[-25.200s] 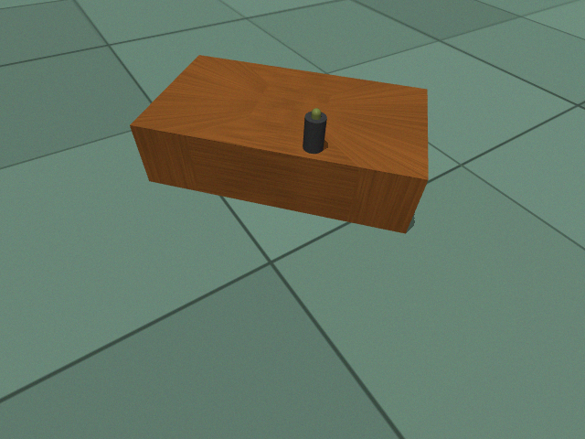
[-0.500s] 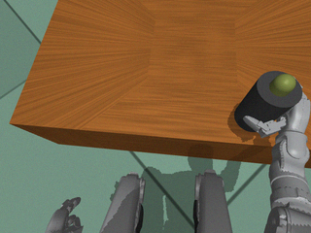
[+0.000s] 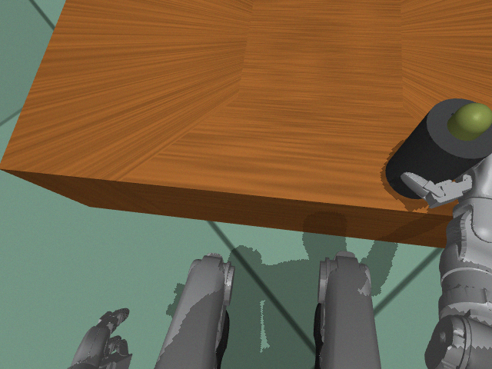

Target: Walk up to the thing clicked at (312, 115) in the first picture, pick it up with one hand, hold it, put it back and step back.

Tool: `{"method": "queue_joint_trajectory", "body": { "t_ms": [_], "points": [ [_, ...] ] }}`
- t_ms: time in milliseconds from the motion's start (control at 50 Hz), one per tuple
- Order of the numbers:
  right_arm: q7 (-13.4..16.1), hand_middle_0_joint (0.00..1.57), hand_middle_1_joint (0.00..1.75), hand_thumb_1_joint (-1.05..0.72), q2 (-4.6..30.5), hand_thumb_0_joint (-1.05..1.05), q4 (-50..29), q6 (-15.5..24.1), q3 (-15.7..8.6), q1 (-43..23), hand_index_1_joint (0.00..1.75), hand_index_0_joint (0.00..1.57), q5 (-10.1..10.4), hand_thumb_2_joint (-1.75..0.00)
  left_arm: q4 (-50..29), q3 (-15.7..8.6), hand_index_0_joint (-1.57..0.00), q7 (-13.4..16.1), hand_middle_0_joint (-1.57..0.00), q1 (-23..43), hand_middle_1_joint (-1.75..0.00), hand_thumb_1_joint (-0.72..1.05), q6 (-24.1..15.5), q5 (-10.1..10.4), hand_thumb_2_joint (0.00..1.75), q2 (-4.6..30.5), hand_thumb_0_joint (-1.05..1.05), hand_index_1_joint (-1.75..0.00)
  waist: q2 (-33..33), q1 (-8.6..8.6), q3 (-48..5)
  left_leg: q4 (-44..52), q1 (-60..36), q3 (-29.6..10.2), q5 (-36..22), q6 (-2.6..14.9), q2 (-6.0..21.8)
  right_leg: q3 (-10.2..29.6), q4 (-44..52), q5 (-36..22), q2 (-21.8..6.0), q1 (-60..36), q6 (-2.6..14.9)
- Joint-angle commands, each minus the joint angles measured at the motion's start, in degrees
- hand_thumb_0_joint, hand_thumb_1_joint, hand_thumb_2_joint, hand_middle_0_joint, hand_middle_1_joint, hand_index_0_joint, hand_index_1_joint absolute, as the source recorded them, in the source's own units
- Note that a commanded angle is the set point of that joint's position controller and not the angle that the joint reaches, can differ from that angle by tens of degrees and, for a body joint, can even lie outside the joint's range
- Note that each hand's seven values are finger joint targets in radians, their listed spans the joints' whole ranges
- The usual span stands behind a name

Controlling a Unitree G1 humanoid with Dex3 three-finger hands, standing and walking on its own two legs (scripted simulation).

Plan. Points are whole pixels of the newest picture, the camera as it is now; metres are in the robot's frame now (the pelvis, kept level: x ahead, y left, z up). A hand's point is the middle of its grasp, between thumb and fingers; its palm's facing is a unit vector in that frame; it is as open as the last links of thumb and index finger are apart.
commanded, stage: lower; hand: right
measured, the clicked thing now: (440, 148) +0.45 -0.26 -0.01
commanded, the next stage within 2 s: loosen in 0.20 s
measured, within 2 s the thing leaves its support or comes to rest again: rests again in 0.52 s
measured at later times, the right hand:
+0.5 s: hand (431, 158) +0.45 -0.27 -0.06, palm faces +0.30 +0.95 -0.05, open 11.7 cm
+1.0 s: hand (451, 152) +0.45 -0.28 -0.03, palm faces +0.32 +0.95 -0.03, open 12.7 cm
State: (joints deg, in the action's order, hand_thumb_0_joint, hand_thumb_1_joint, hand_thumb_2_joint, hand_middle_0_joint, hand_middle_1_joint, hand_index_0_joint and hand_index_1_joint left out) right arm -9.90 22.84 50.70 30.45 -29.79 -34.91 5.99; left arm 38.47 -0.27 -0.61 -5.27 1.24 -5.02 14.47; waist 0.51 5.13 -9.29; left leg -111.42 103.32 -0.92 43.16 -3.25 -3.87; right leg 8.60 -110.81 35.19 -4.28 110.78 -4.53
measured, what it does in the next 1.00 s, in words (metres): stands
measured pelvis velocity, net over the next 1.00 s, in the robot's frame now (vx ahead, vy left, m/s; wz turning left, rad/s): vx -0.02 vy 0.02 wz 0.01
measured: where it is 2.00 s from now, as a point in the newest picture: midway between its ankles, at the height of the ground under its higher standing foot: (267, 361)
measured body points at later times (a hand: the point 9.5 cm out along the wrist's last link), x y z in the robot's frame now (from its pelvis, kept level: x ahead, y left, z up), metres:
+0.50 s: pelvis -0.01 +0.01 -0.04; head +0.20 -0.02 +0.35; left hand +0.11 +0.28 -0.18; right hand +0.43 -0.32 -0.05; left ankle +0.06 +0.14 -0.44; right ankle +0.08 -0.16 -0.44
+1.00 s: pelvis -0.02 +0.02 -0.05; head +0.19 +0.00 +0.35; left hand +0.12 +0.29 -0.18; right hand +0.42 -0.33 -0.02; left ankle +0.06 +0.14 -0.44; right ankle +0.08 -0.16 -0.44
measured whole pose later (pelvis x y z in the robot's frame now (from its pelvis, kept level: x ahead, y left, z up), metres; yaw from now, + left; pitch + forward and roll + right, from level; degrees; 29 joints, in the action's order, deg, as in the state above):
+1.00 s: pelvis -0.02 +0.02 -0.05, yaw +0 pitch +34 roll +3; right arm -13.8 29.0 52.1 26.4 -34.3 -40.6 9.2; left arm 38.0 0.7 0.1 -5.2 1.5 -4.2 16.0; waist 0.7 3.5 -8.7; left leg -120.7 112.6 0.3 42.4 -1.3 -5.5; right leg 10.9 -118.0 34.4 -4.4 118.2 -5.2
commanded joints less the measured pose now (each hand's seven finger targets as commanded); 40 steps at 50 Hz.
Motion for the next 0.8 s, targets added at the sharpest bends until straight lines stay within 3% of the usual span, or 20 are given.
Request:
{"method": "queue_joint_trajectory", "body": {
  "t_ms": [0,20,40,60,180,280,320,360,400,420,440,520,560,580,620,640,660,700,720,780],
  "points": [
    [1.2,1.26,1.43,-0.08,21.77,0.0,-26.09,8.23,-6.12,-26.12,1.43,1.31,3.68,-1.3,-2.95,-4.35,-0.21,0.36,-0.2,-6.47,-0.3,0.9,-0.57,-0.16,0.89,11.47,0.0,-0.3,-14.34,-3.88,-46.06,11.6,-12.38,4.29,-18.65,5.06,-0.3,-5.1,9.08,-14.92,0.57,-38.79,4.92],
    [1.78,1.25,1.42,-0.06,24.46,0.0,-27.17,8.13,-7.18,-26.59,1.42,1.29,3.02,-1.28,-2.86,-4.47,-0.2,0.58,-0.2,-6.65,-0.3,0.89,-0.32,-0.28,0.9,11.6,0.0,-0.3,-15.55,-4.21,-47.38,11.64,-12.85,4.09,-18.55,5.03,-0.27,-5.45,9.18,-14.67,0.63,-39.15,4.82],
    [1.69,1.25,1.42,-0.05,19.82,0.0,-23.32,7.26,-4.11,-24.14,1.42,1.3,3.02,-1.28,-2.78,-4.4,-0.2,0.58,-0.2,-6.16,-0.3,0.89,-0.32,-0.25,0.9,11.53,0.0,-0.3,-13.5,-3.09,-45.19,11.43,-12.14,4.41,-17.3,5.0,-0.44,-5.29,9.18,-12.96,0.63,-37.73,4.87],
    [2.07,1.26,1.43,-0.06,21.71,0.0,-26.9,7.45,-5.76,-25.43,1.43,1.31,3.22,-1.29,-2.9,-4.25,-0.2,0.6,-0.2,-6.22,-0.3,0.9,-0.2,-0.27,0.89,11.03,0.0,-0.3,-14.28,-3.56,-45.08,10.81,-11.24,4.44,-17.82,4.98,-0.5,-5.31,8.64,-13.25,0.46,-37.47,4.83],
    [1.92,1.28,1.47,-0.02,21.68,0.0,-25.23,6.47,-5.23,-27.36,1.47,1.33,3.46,-1.32,-1.59,-4.11,-0.2,1.22,-0.2,-6.7,-0.3,0.9,0.06,-0.02,0.9,11.12,0.0,-0.3,-13.21,-1.95,-44.26,9.59,-9.77,4.34,-17.01,4.93,-0.69,-5.57,5.9,-11.2,0.3,-33.5,5.03],
    [0.28,1.26,1.45,0.0,18.98,0.0,-16.57,5.32,-2.89,-27.29,1.46,1.31,3.38,-1.31,-0.92,-3.52,-0.2,1.18,-0.2,-6.68,-0.3,0.9,-0.09,0.11,0.89,11.19,0.0,-0.29,-10.88,-0.66,-38.41,8.84,-6.36,4.7,-13.46,5.02,-0.78,-5.45,4.15,-6.9,0.34,-26.86,5.3],
    [-0.12,1.21,1.35,0.16,21.9,0.0,-19.23,5.56,-4.38,-28.44,1.35,1.26,3.17,-1.18,-1.56,-3.55,-0.22,1.09,-0.2,-7.1,-0.3,0.95,-0.21,0.02,0.86,11.56,0.0,-0.28,-12.09,-1.84,-39.93,8.5,-6.28,4.82,-12.57,5.22,-0.8,-5.73,4.14,-6.08,0.29,-26.65,5.18],
    [-0.75,1.16,1.19,0.26,19.41,0.0,-18.21,4.42,-2.52,-26.33,1.19,1.21,3.0,-1.02,-2.56,-4.03,-0.22,1.04,-0.2,-7.01,-0.31,0.96,-0.17,0.29,0.85,12.75,0.0,-0.28,-11.53,-1.76,-41.74,8.8,-7.25,5.14,-11.74,5.22,-0.75,-5.57,4.83,-5.69,0.34,-29.1,5.01],
    [-0.88,1.12,1.1,0.3,19.74,0.0,-16.04,3.35,-3.38,-23.58,1.1,1.16,3.24,-0.86,-3.36,-3.25,-0.22,0.87,-0.2,-6.34,-0.31,0.97,-0.34,0.47,0.85,12.41,0.0,-0.28,-11.31,-2.75,-42.02,8.59,-9.04,5.31,-12.95,5.11,-0.82,-5.56,5.09,-7.04,0.39,-29.07,4.89],
    [-0.49,1.12,1.05,0.33,23.1,0.0,-22.81,3.79,-5.71,-27.66,1.05,1.16,3.77,-0.79,-3.04,-4.15,-0.22,1.02,-0.2,-7.18,-0.31,0.97,-0.21,0.66,0.85,13.24,0.0,-0.28,-12.34,-3.28,-44.58,8.13,-9.79,5.24,-13.89,5.22,-0.83,-5.3,5.05,-8.12,0.35,-29.9,4.85],
    [-0.28,1.1,1.02,0.36,24.0,0.0,-19.57,3.02,-6.41,-24.61,1.02,1.14,3.5,-0.74,-3.17,-4.07,-0.22,1.08,-0.2,-7.41,-0.31,0.97,-0.2,0.7,0.85,13.15,0.0,-0.28,-11.42,-3.91,-45.33,8.21,-11.54,5.09,-15.26,5.07,-0.93,-5.51,4.81,-9.7,0.28,-29.74,4.9],
    [0.3,1.07,0.88,0.42,23.98,0.0,-20.61,2.29,-7.49,-23.2,0.88,1.09,4.37,-0.57,-2.67,-3.57,-0.22,1.27,-0.19,-7.23,-0.3,0.97,-0.11,0.89,0.85,11.74,0.0,-0.28,-8.99,-3.96,-43.09,8.91,-12.7,4.41,-16.33,4.65,-1.34,-6.0,3.93,-10.13,0.18,-25.88,5.35],
    [1.08,0.99,0.85,0.53,28.07,0.0,-25.74,2.75,-10.43,-25.01,0.85,1.02,4.37,-0.57,-2.58,-3.65,-0.21,1.6,-0.19,-7.49,-0.3,0.94,0.11,0.95,0.87,11.58,0.0,-0.28,-9.66,-4.68,-44.55,9.06,-14.3,3.89,-18.05,4.63,-1.28,-6.45,3.79,-11.45,0.14,-26.55,5.46],
    [1.06,0.95,0.82,0.52,26.58,0.0,-23.76,2.43,-9.43,-23.87,0.82,0.98,3.71,-0.53,-2.24,-3.7,-0.21,1.6,-0.19,-7.74,-0.3,0.95,0.22,0.74,0.87,11.05,0.0,-0.28,-9.98,-4.12,-43.02,9.16,-13.68,3.69,-18.37,4.53,-1.34,-6.67,3.81,-11.59,0.03,-26.33,5.47],
    [-0.29,0.91,0.77,0.45,15.47,0.0,-13.41,1.12,-2.44,-20.42,0.77,0.94,3.51,-0.5,-1.88,-3.29,-0.21,1.58,-0.19,-7.28,-0.3,0.96,0.13,0.71,0.87,10.19,0.0,-0.28,-6.25,-0.27,-35.21,9.06,-9.42,4.48,-16.73,4.53,-1.55,-5.95,3.35,-9.07,-0.19,-22.74,5.83],
    [-1.01,0.91,0.76,0.47,12.29,0.0,-10.36,1.16,-0.72,-19.81,0.76,0.93,4.0,-0.49,-1.86,-3.02,-0.21,1.54,-0.19,-6.88,-0.3,0.95,-0.18,0.78,0.87,10.24,0.0,-0.28,-5.79,0.44,-32.15,8.45,-6.93,4.91,-14.39,4.79,-1.51,-5.37,3.3,-6.7,-0.11,-20.26,5.9],
    [-1.71,0.89,0.75,0.5,11.82,0.0,-9.19,1.26,0.17,-20.28,0.75,0.91,3.96,-0.48,-1.55,-3.21,-0.21,1.59,-0.19,-7.24,-0.31,0.95,-0.47,0.81,0.88,10.93,0.0,-0.29,-5.68,0.46,-30.43,7.9,-4.21,5.35,-12.53,5.04,-1.45,-5.05,3.3,-5.05,-0.08,-18.98,5.87],
    [-1.49,0.84,0.72,0.51,26.82,0.0,-17.83,1.96,-7.79,-25.03,0.72,0.87,2.83,-0.47,-2.19,-3.04,-0.21,1.65,-0.2,-8.06,-0.31,0.94,-0.19,0.94,0.88,12.35,0.0,-0.29,-11.49,-2.61,-35.52,7.83,-5.41,5.08,-12.8,5.39,-1.16,-5.41,4.2,-6.12,0.01,-23.15,5.52],
    [-2.44,0.78,0.69,0.5,19.04,0.0,-9.82,0.6,-2.14,-21.09,0.69,0.81,2.51,-0.47,-3.09,-3.11,-0.21,1.4,-0.2,-7.45,-0.31,0.95,-0.22,0.71,0.87,12.37,0.0,-0.29,-10.05,-0.93,-33.97,8.36,-5.78,5.35,-11.64,5.32,-1.42,-5.37,4.68,-5.17,-0.12,-23.4,5.39],
    [-3.26,0.74,0.65,0.49,17.84,0.0,-10.45,0.49,-3.03,-22.98,0.65,0.76,4.49,-0.44,-2.89,-3.06,-0.22,1.22,-0.2,-7.28,-0.31,0.94,-0.75,0.75,0.88,11.96,0.0,-0.29,-7.61,-0.86,-33.7,8.87,-6.9,5.24,-12.29,5.02,-1.4,-5.34,3.43,-5.34,-0.08,-20.59,5.75]
  ]
}}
